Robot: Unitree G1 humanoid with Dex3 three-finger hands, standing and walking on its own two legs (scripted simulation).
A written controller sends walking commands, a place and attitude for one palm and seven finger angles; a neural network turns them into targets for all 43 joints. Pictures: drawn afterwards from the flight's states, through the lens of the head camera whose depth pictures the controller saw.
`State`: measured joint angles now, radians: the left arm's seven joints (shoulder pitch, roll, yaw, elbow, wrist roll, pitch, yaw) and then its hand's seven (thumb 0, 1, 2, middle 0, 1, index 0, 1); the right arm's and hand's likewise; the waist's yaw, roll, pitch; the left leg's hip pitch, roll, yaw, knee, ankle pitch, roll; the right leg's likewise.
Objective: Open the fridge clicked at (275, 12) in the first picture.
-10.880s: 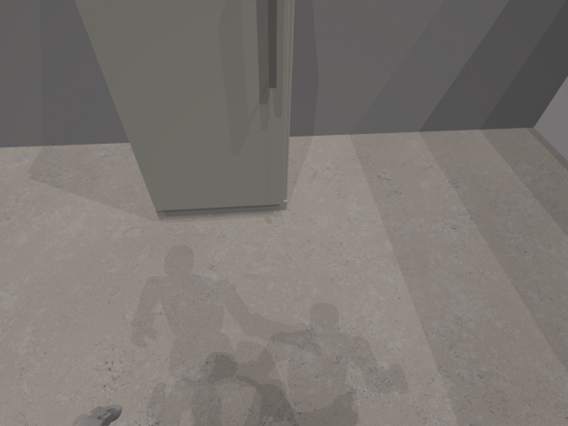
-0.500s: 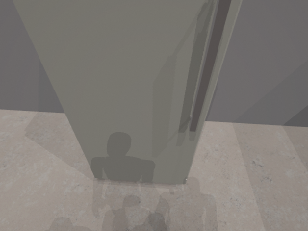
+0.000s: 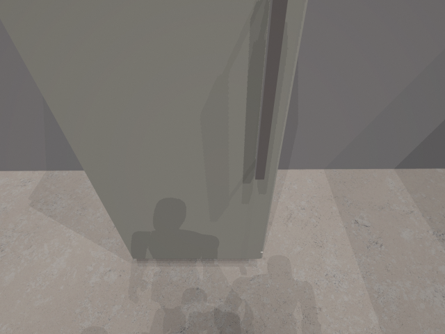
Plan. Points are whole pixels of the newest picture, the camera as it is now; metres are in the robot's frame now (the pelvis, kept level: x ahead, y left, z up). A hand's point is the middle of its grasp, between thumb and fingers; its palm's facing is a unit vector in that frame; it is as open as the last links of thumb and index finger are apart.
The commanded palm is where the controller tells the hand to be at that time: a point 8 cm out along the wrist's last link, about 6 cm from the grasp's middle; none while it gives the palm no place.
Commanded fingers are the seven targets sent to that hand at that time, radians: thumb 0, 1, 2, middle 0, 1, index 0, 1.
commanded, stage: look again from close up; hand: right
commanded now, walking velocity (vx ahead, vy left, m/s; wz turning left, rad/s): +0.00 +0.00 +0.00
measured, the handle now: (266, 94) +0.56 -0.07 +0.17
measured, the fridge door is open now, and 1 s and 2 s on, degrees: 0 0 0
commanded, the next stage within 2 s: shuffle to correct the standing spot in 1.98 s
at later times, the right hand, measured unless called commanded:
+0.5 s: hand out of the picture -0.06 -0.19 -0.19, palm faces +0.04 +0.99 -0.17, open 7.3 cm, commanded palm none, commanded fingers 0.00 -0.90 -0.90 0.20 0.30 0.20 0.30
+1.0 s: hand out of the picture -0.14 -0.29 -0.20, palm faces +0.01 +0.98 -0.21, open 7.3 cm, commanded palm none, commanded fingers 0.00 -0.90 -0.90 0.20 0.30 0.20 0.30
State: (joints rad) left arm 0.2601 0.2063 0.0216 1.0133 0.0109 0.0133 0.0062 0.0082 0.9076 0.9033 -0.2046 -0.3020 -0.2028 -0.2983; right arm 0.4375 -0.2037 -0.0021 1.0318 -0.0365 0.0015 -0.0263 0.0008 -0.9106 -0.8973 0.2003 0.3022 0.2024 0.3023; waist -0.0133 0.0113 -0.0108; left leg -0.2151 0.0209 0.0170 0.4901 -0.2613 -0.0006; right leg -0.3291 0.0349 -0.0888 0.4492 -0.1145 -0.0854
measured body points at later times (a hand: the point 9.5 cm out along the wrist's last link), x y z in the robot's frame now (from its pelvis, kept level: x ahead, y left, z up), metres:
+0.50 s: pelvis -0.04 -0.01 -0.01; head -0.07 -0.04 +0.44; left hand -0.02 +0.25 -0.14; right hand -0.06 -0.24 -0.18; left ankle +0.02 +0.15 -0.73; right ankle +0.09 -0.06 -0.73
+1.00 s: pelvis -0.14 -0.09 -0.01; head -0.15 -0.13 +0.44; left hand -0.13 +0.15 -0.14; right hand -0.14 -0.34 -0.18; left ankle -0.11 +0.05 -0.73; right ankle -0.11 -0.19 -0.74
